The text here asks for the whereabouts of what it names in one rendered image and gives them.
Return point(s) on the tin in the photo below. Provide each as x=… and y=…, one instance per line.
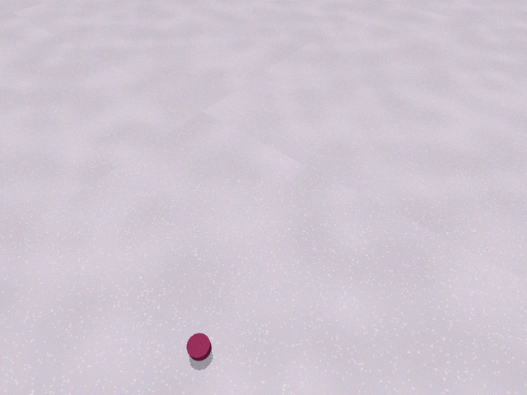
x=199, y=347

